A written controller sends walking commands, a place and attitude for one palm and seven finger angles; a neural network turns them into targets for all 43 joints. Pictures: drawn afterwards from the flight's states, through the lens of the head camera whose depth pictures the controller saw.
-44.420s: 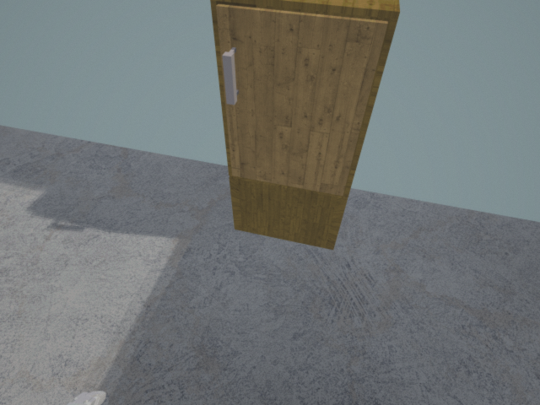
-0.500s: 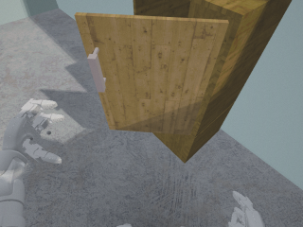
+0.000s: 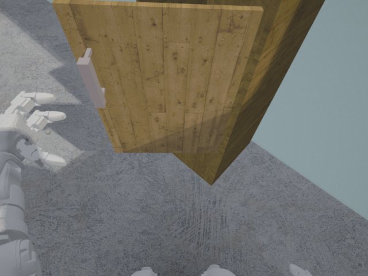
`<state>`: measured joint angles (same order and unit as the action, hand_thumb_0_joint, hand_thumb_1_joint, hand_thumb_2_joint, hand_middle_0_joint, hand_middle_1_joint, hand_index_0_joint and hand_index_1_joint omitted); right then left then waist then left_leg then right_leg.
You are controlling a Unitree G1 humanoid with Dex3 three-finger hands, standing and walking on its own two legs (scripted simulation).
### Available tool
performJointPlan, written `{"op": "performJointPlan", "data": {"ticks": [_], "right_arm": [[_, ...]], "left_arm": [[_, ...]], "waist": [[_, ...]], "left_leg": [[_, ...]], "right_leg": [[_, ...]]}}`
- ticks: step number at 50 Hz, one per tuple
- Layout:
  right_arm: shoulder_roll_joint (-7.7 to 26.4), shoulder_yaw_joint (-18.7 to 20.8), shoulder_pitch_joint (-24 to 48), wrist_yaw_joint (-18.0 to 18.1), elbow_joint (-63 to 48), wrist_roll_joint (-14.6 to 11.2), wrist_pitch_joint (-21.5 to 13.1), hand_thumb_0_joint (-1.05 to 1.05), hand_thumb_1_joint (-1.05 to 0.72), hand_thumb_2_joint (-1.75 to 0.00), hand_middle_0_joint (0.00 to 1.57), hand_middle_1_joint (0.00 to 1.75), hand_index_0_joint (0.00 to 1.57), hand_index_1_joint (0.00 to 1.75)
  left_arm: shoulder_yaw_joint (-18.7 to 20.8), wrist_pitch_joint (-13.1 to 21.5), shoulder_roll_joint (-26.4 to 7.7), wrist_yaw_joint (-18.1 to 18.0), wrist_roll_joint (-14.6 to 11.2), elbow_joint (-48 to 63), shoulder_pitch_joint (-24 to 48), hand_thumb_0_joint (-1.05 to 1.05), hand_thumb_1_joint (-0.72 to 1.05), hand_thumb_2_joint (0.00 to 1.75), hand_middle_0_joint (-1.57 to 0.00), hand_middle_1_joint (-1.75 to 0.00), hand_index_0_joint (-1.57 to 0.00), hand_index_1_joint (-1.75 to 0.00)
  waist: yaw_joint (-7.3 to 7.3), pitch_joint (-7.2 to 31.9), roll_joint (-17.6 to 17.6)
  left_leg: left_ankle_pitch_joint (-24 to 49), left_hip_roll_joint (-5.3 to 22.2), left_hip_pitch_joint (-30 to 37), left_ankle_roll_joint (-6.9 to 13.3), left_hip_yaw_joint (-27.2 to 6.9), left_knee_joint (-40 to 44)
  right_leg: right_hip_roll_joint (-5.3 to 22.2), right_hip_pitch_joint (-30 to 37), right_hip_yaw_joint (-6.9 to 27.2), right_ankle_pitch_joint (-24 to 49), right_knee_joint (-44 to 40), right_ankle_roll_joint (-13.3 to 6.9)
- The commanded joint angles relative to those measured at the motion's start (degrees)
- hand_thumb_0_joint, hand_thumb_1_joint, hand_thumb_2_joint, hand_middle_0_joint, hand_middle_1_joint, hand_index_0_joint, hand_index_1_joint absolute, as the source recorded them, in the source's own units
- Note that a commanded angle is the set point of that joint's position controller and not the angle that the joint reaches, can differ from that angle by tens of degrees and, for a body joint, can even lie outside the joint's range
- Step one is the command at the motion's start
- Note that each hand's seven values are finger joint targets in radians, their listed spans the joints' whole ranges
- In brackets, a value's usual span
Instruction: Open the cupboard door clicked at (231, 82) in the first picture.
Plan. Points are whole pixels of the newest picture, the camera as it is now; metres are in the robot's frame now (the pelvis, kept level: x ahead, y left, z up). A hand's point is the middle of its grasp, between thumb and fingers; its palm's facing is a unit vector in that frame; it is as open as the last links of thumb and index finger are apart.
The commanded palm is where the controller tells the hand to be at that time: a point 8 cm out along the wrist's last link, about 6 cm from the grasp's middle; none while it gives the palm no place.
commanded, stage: move the hooked fingers beside the handle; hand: left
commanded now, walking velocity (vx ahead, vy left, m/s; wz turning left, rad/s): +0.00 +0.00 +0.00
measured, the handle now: (94, 79) +0.57 +0.24 +0.07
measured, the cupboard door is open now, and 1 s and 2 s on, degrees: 43 43 43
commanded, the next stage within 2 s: slide the fingers in behind the handle in 1.72 s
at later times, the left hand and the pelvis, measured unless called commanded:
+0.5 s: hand (60, 107) +0.45 +0.28 +0.08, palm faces +0.01 -1.00 +0.00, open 14.0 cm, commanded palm +0.44 +0.34 +0.08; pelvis +0.00 +0.02 -0.01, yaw +0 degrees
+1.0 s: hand (63, 87) +0.51 +0.29 +0.09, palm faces +0.01 -1.00 +0.00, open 14.0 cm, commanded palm +0.50 +0.34 +0.07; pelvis +0.00 +0.02 -0.02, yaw -2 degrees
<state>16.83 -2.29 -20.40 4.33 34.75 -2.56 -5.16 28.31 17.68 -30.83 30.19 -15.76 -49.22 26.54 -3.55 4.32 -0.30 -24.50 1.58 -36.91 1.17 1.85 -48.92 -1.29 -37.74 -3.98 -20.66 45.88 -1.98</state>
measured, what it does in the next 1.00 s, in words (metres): stands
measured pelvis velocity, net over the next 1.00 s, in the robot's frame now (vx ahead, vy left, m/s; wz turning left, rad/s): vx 0.00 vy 0.02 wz -0.03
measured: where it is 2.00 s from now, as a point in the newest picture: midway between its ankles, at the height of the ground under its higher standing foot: outside the picture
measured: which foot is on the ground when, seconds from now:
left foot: down 0.00-1.00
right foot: down 0.00-1.00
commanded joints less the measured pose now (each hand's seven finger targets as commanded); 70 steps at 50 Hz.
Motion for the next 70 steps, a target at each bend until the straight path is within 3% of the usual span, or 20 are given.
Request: {"op": "performJointPlan", "data": {"ticks": [1,6,12,13,17,21,22,24,26,30,35,40,44,46,49,50,53,60,64,70], "right_arm": [[9.11,3.94,-2.78,0.6,-6.07,-0.01,-1.18,0.0,-0.9,-0.9,0.2,0.3,0.2,0.3],[9.56,3.94,-4.09,0.45,-5.64,0.31,0.14,0.0,-0.9,-0.9,0.2,0.3,0.2,0.3],[9.55,3.91,-5.22,0.15,-4.5,0.58,1.58,0.0,-0.9,-0.9,0.2,0.3,0.2,0.3],[9.84,3.97,-5.67,0.18,-4.32,0.7,1.84,0.0,-0.9,-0.9,0.2,0.3,0.2,0.3],[9.9,3.6,-6.56,-0.07,-3.93,0.89,2.96,0.0,-0.9,-0.9,0.2,0.3,0.2,0.3],[10.18,3.75,-7.88,-0.36,-3.91,1.37,4.09,0.0,-0.9,-0.9,0.2,0.3,0.2,0.3],[10.04,3.61,-7.71,-0.49,-3.97,1.36,4.32,0.0,-0.9,-0.9,0.2,0.3,0.2,0.3],[10.48,3.53,-8.5,-0.38,-3.73,1.48,4.9,0.0,-0.9,-0.9,0.2,0.3,0.2,0.3],[10.6,3.35,-8.83,-0.48,-3.89,1.49,5.46,0.0,-0.9,-0.9,0.2,0.3,0.2,0.3],[10.83,3.38,-10.31,-0.55,-3.65,1.8,6.45,0.0,-0.9,-0.9,0.2,0.3,0.2,0.3],[11.04,3.23,-11.71,-0.55,-2.69,1.9,7.5,0.0,-0.9,-0.9,0.2,0.3,0.2,0.3],[11.59,2.99,-13.06,-0.31,-2.78,2.18,8.19,0.0,-0.9,-0.9,0.2,0.3,0.2,0.3],[11.54,2.57,-13.87,-0.37,-2.68,2.37,8.72,0.0,-0.9,-0.9,0.2,0.3,0.2,0.3],[12.05,2.59,-14.38,-0.39,-2.7,2.52,8.99,0.0,-0.9,-0.9,0.2,0.3,0.2,0.3],[11.68,2.34,-14.64,-0.67,-3.65,2.52,9.38,0.0,-0.9,-0.9,0.2,0.3,0.2,0.3],[12.02,2.64,-14.83,-0.77,-3.74,2.67,9.48,0.0,-0.9,-0.9,0.2,0.3,0.2,0.3],[12.02,2.78,-14.99,-0.93,-4.07,2.54,9.86,0.0,-0.9,-0.9,0.2,0.3,0.2,0.3],[12.1,3.17,-15.26,-1.29,-3.69,2.8,10.11,0.0,-0.9,-0.9,0.2,0.3,0.2,0.3],[11.64,3.23,-15.41,-1.49,-3.31,2.79,10.66,0.0,-0.9,-0.9,0.2,0.3,0.2,0.3],[11.64,2.92,-14.66,-1.54,-3.57,2.68,10.79,0.0,-0.9,-0.9,0.2,0.3,0.2,0.3]], "left_arm": [[3.25,3.58,-18.61,1.29,-1.27,8.33,19.27,0.0,-0.5,0.3,-0.3,-1.2,-0.3,-1.2],[3.86,4.09,-20.97,0.92,-0.18,5.21,24.76,0.0,-0.5,0.3,-0.3,-1.2,-0.3,-1.2],[-0.23,5.48,-18.21,-0.03,1.49,2.28,33.11,0.0,-0.5,0.3,-0.3,-1.2,-0.3,-1.2],[0.37,5.51,-18.9,-0.44,1.68,1.48,33.38,0.0,-0.5,0.3,-0.3,-1.2,-0.3,-1.2],[-0.54,5.13,-19.49,-1.35,3.2,-1.56,36.96,0.0,-0.5,0.3,-0.3,-1.2,-0.3,-1.2],[2.1,5.74,-22.9,-2.68,4.08,-1.85,38.61,0.0,-0.5,0.3,-0.3,-1.2,-0.3,-1.2],[0.97,5.62,-21.7,-2.67,4.32,-2.86,38.74,0.0,-0.5,0.3,-0.3,-1.2,-0.3,-1.2],[3.45,5.62,-25.08,-3.06,4.44,-5.19,39.63,0.0,-0.5,0.3,-0.3,-1.2,-0.3,-1.2],[3.32,5.54,-26.17,-2.89,5.18,-5.95,41.27,0.0,-0.5,0.3,-0.3,-1.2,-0.3,-1.2],[2.71,6.27,-26.69,-2.45,5.91,-5.4,43.97,0.0,-0.5,0.3,-0.3,-1.2,-0.3,-1.2],[1.59,5.17,-26.45,-1.64,6.11,-9.42,46.09,0.0,-0.5,0.3,-0.3,-1.2,-0.3,-1.2],[4.0,4.69,-32.0,-2.12,7.47,-10.4,49.16,0.0,-0.5,0.3,-0.3,-1.2,-0.3,-1.2],[3.38,4.42,-32.85,-2.04,8.16,-11.76,52.13,0.0,-0.5,0.3,-0.3,-1.2,-0.3,-1.2],[4.6,3.91,-35.35,-1.91,8.66,-12.93,52.32,0.0,-0.5,0.3,-0.3,-1.2,-0.3,-1.2],[3.35,3.41,-33.46,-1.31,8.65,-13.6,49.61,0.0,-0.5,0.3,-0.3,-1.2,-0.3,-1.2],[4.88,3.34,-35.1,-1.25,8.72,-13.15,48.36,0.0,-0.5,0.3,-0.3,-1.2,-0.3,-1.2],[5.36,3.0,-35.63,-0.76,8.45,-12.35,48.12,0.0,-0.5,0.3,-0.3,-1.2,-0.3,-1.2],[6.21,4.18,-35.7,-0.6,7.81,-9.14,49.01,0.0,-0.5,0.3,-0.3,-1.2,-0.3,-1.2],[3.34,4.55,-31.3,-0.79,7.37,-6.33,49.62,0.0,-0.5,0.3,-0.3,-1.2,-0.3,-1.2],[4.02,2.66,-32.19,-1.62,7.72,-10.39,47.78,0.0,-0.5,0.3,-0.3,-1.2,-0.3,-1.2]], "waist": [[0.61,19.6,-5.09],[-0.03,20.09,-4.94],[-2.02,20.46,-8.24],[-2.09,20.95,-6.31],[-2.73,21.68,-7.94],[-2.17,25.28,-8.39],[-2.62,24.28,-9.16],[-2.73,23.3,-5.88],[-3.06,23.76,-7.27],[-3.57,26.31,-10.38],[-5.31,24.53,-8.5],[-5.83,26.62,-8.96],[-6.83,25.5,-12.17],[-7.18,26.84,-10.2],[-6.31,26.94,-12.31],[-5.9,27.97,-11.78],[-6.31,28.2,-9.63],[-6.32,29.88,-13.37],[-6.42,30.72,-16.99],[-6.55,26.93,-11.88]], "left_leg": [[19.8,-1.2,6.53,0.7,-2.22,5.9],[19.99,-1.08,6.26,0.61,-2.64,5.28],[21.06,-0.39,10.2,-0.11,-4.29,4.4],[20.98,-0.24,10.09,-0.06,-4.59,4.27],[22.5,-0.14,10.08,-0.38,-4.95,3.59],[26.55,0.24,11.65,-0.97,-5.52,2.65],[25.12,0.17,10.88,-0.77,-5.05,2.49],[24.37,0.18,8.03,-0.31,-5.03,2.17],[23.38,0.07,7.08,-0.21,-4.69,2.09],[26.28,0.4,9.72,-0.57,-5.19,1.35],[25.54,0.52,7.88,-0.06,-5.16,0.67],[23.68,0.29,5.4,0.51,-4.74,-0.14],[24.86,0.39,5.37,0.31,-4.92,-0.95],[24.75,0.57,4.02,0.6,-4.91,-1.54],[25.83,0.45,4.65,0.33,-4.87,-1.33],[26.57,0.64,5.03,0.34,-4.8,-1.51],[26.21,0.65,3.34,0.82,-4.38,-1.89],[31.34,1.13,8.67,-0.02,-5.31,-2.59],[38.19,1.73,15.33,-1.37,-6.8,-2.73],[32.1,1.18,8.14,-0.26,-5.63,-2.35]], "right_leg": [[-0.16,12.39,3.75,18.84,-4.22,0.59],[-0.35,10.63,3.44,17.96,-3.53,0.48],[-0.7,3.6,2.24,14.09,-2.7,0.28],[-0.72,3.45,2.09,13.74,-2.59,0.34],[-0.71,1.93,1.9,13.82,-1.84,0.39],[-0.95,1.95,1.74,15.07,-0.89,0.42],[-0.93,1.45,1.93,14.71,-1.13,0.5],[-1.18,2.88,1.92,15.41,-0.78,0.4],[-1.11,3.02,2.28,15.55,-0.81,0.6],[-1.41,1.18,2.1,15.7,-0.26,0.43],[-1.68,0.06,2.08,16.02,-0.62,0.69],[-1.67,1.63,2.77,16.48,-0.44,0.77],[-1.84,-0.44,2.5,16.57,-0.06,0.56],[-1.87,0.5,2.75,17.24,-0.11,0.91],[-2.01,0.25,2.35,17.54,0.36,0.53],[-2.07,0.61,2.39,18.05,0.33,0.67],[-2.2,1.78,2.55,19.23,0.36,0.98],[-2.71,-1.5,1.88,19.51,0.79,0.68],[-2.94,-5.82,0.79,18.4,0.77,0.43],[-2.69,-2.34,1.25,19.42,0.59,0.73]]}}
